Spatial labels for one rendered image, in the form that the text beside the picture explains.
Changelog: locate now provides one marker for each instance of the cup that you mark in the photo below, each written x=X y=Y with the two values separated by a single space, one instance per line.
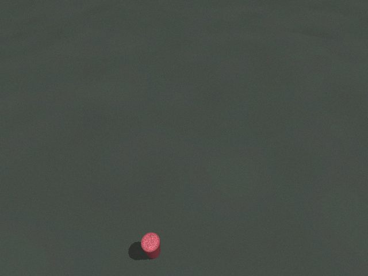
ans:
x=150 y=244

